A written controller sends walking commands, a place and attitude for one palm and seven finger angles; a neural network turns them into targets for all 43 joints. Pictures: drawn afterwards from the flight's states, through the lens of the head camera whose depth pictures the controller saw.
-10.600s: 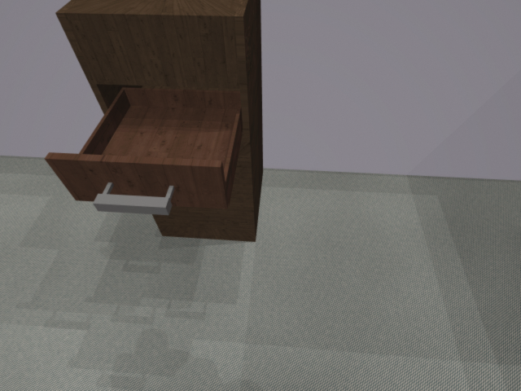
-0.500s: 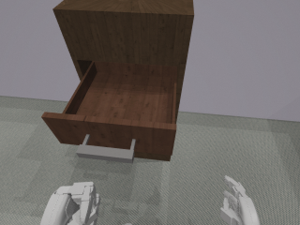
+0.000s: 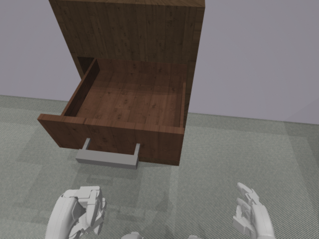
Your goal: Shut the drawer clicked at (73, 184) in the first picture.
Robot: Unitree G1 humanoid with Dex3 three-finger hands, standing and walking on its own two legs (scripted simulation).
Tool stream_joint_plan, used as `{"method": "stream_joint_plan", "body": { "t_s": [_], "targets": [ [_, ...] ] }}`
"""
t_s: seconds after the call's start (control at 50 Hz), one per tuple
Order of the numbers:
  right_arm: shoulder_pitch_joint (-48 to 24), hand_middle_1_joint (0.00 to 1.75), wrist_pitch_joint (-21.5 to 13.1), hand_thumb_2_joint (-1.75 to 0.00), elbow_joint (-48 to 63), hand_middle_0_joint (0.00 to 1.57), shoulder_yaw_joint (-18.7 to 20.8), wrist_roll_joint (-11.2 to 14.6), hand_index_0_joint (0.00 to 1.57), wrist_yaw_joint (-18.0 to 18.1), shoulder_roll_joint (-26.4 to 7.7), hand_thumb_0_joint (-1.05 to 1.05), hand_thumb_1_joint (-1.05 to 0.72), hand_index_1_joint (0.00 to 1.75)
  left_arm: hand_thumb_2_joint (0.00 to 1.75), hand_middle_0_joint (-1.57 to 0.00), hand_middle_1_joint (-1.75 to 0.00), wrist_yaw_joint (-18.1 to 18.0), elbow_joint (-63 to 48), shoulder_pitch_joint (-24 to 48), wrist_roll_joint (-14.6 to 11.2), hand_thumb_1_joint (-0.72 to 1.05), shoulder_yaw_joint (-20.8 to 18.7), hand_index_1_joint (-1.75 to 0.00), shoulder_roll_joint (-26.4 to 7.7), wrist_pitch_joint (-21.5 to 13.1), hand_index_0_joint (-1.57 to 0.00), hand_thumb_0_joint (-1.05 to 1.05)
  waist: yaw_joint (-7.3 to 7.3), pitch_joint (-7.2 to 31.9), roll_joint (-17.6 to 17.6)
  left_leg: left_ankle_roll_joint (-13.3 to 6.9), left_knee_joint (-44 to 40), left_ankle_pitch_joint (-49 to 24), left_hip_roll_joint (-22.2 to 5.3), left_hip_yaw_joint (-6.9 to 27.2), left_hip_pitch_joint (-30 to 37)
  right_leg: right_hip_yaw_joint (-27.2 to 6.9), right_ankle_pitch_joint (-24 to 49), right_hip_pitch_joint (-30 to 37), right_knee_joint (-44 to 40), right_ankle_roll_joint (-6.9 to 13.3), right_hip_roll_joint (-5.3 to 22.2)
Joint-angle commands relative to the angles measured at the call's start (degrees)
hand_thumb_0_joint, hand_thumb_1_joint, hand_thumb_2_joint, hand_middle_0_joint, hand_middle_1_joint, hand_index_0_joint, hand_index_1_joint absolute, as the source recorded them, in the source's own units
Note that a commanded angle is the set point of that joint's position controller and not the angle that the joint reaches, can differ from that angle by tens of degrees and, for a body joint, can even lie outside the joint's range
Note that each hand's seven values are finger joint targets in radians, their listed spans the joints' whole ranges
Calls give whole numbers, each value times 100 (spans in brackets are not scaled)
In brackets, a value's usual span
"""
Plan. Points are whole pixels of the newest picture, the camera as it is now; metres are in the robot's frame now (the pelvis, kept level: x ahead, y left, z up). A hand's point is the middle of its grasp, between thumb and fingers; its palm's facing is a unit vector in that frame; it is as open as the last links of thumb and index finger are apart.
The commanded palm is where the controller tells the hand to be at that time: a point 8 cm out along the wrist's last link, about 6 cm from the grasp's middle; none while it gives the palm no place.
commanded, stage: bring the fist close to the handle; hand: left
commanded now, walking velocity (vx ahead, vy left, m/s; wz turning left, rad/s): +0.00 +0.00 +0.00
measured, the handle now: (110, 151) +0.34 +0.16 +0.00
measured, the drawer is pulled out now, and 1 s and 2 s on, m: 0.28 0.28 0.25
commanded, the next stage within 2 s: push the drawer shut in 1.14 s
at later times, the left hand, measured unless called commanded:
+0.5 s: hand (111, 200) +0.21 +0.12 +0.02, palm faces -0.11 -0.99 -0.02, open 3.3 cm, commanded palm +0.19 +0.18 +0.03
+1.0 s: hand (116, 195) +0.23 +0.12 +0.00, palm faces -0.10 -0.99 -0.02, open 3.3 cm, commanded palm +0.21 +0.18 +0.00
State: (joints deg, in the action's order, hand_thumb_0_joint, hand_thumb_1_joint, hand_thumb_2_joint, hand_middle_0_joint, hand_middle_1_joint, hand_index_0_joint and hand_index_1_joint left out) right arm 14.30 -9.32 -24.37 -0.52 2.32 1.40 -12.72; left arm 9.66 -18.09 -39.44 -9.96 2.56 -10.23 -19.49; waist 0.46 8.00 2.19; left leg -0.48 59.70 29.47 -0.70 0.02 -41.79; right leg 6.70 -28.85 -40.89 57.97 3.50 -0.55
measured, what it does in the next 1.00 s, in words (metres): stands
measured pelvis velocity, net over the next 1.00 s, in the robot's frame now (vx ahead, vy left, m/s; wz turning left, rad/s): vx -0.01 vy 0.01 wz -0.01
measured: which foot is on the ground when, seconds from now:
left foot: down 0.00-1.00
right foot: down 0.00-1.00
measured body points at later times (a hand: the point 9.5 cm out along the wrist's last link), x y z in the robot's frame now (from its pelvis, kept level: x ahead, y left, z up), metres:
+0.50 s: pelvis +0.00 +0.01 -0.03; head +0.07 +0.01 +0.42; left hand +0.21 +0.18 +0.03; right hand +0.18 -0.22 -0.10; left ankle +0.00 +0.11 -0.67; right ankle +0.00 -0.08 -0.67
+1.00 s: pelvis -0.01 +0.01 -0.04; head +0.08 +0.01 +0.40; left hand +0.23 +0.17 +0.01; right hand +0.17 -0.22 -0.12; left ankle +0.00 +0.11 -0.67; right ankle +0.00 -0.08 -0.67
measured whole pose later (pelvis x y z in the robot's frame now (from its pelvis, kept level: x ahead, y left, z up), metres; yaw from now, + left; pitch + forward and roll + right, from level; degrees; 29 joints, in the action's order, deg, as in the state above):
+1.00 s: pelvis -0.01 +0.01 -0.04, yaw -1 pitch +20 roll -2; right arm 13.1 -4.4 -24.6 -1.5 0.4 -0.3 -13.1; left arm 2.9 -5.9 -21.9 -6.3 5.0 -9.0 -22.0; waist 1.7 9.9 2.0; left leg -1.6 71.8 33.3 -0.5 -0.6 -58.3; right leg 6.3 -32.2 -57.3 69.7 2.8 0.3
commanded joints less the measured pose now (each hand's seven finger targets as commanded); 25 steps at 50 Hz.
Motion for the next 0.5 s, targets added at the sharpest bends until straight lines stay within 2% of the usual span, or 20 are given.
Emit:
{"method": "stream_joint_plan", "body": {
  "t_s": [0.0,0.06,0.08,0.12,0.14,0.16,0.18,0.2,0.22,0.28,0.32,0.38,0.46,0.48],
  "targets": [
    [-421,30,-310,-90,895,20,273,-3,20,15,-593,0,-90,30,90,-140,-160,-69,-1026,-34,-78,90,-340,-160,-305,-569,-140,0,49,752,-253,-146,-574,-1428,127,100,97,-760,1455,770,-1000,-271,138],
    [-393,30,-323,-90,873,20,284,-10,20,-12,-619,0,-90,30,90,-140,-160,-60,-937,58,-66,90,-205,-160,-254,-620,-140,0,92,836,-143,-145,-506,-1520,119,120,101,-679,1559,628,-863,-259,122],
    [-407,30,-304,-90,854,20,289,-23,20,-11,-629,0,-90,30,90,-140,-160,-84,-827,118,-24,90,-184,-160,-238,-612,-140,0,132,742,-257,-156,-487,-1501,105,139,37,-663,1511,542,-849,-258,106],
    [-374,30,-285,-90,852,20,308,-46,20,-12,-649,0,-90,30,90,-140,-160,-103,-728,233,23,90,-149,-160,-209,-625,-140,0,144,848,-347,-149,-418,-1453,99,136,-49,-646,1463,466,-749,-260,107],
    [-373,30,-272,-90,871,20,310,-44,20,-12,-660,0,-90,30,90,-140,-160,-126,-701,243,42,90,-172,-160,-241,-630,-140,0,110,856,-286,-143,-416,-1447,94,145,-68,-618,1409,408,-690,-239,90],
    [-384,30,-276,-90,896,20,289,-53,20,-24,-662,0,-90,30,90,-140,-160,-132,-734,368,46,90,-44,-160,-147,-639,-140,0,140,874,-178,-145,-391,-1389,110,140,-94,-615,1331,349,-669,-236,103],
    [-377,30,-252,-90,858,20,300,-62,20,-16,-670,0,-90,30,90,-140,-160,-188,-644,493,87,90,-165,-160,-271,-631,-140,0,164,848,-309,-151,-346,-1376,89,156,-166,-610,1286,294,-634,-229,84],
    [-361,30,-232,-90,862,20,310,-74,20,-20,-668,0,-90,30,90,-140,-160,-226,-624,475,99,90,-217,-160,-253,-652,-140,0,107,951,-271,-142,-335,-1382,92,148,-170,-593,1278,279,-578,-218,79],
    [-364,30,-232,-90,887,20,299,-84,20,-25,-678,0,-90,30,90,-140,-160,-249,-672,554,115,90,-115,-160,-199,-672,-140,0,130,1062,-233,-145,-303,-1406,90,154,-152,-581,1316,240,-509,-217,74],
    [-335,30,-175,-90,852,20,309,-95,20,-35,-679,0,-90,30,90,-140,-160,-361,-547,657,159,90,-256,-160,-301,-683,-140,0,100,1170,-219,-133,-228,-1500,79,154,-233,-557,1433,212,-389,-199,56],
    [-321,30,-148,-90,903,20,289,-101,20,-62,-666,0,-90,30,90,-140,-160,-373,-530,677,168,90,-57,-160,-116,-678,-140,0,118,1245,-170,-129,-196,-1524,86,157,-258,-532,1476,163,-319,-198,61],
    [-328,30,-109,-90,856,20,267,-123,20,-54,-713,0,-90,30,90,-140,-160,-424,-337,1082,226,90,-45,-160,-167,-664,-140,0,217,1098,-249,-136,-89,-1345,67,185,-433,-553,1251,-84,-286,-196,51],
    [-300,30,-92,-90,864,20,250,-146,20,-60,-741,0,-90,30,90,-140,-160,-439,-240,1396,229,90,3,-160,-140,-693,-140,0,209,1308,-170,-123,14,-1239,81,202,-533,-552,1126,-191,-155,-186,61],
    [-304,30,-71,-90,826,20,256,-155,20,-58,-745,0,-90,30,90,-140,-160,-470,-160,1387,239,90,-147,-160,-245,-684,-140,0,162,1376,-172,-121,34,-1326,73,209,-548,-543,1197,-175,-103,-165,50]
  ]
}}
